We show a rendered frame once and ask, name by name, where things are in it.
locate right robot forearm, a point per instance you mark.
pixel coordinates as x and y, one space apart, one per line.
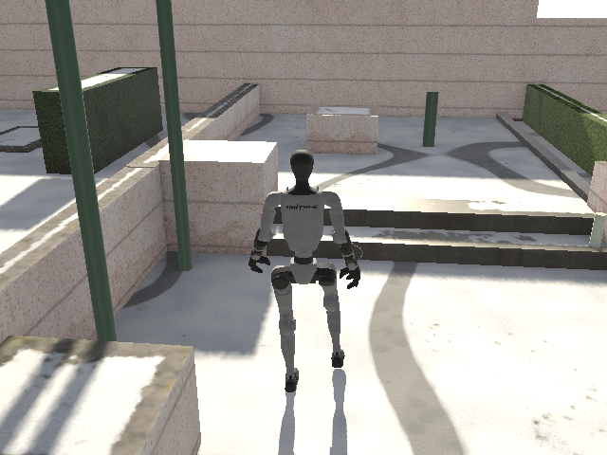
348 253

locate left robot forearm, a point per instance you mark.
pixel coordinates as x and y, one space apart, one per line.
258 247

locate robot right upper arm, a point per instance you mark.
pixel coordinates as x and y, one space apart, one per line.
332 200

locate robot head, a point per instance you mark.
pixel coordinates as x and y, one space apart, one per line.
302 162

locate right robot shin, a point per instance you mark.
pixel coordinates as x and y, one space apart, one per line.
333 320

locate robot left hand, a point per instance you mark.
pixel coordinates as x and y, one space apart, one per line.
254 267

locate robot right hand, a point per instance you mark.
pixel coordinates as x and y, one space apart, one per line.
353 274

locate robot left upper arm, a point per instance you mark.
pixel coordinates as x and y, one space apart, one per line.
273 200

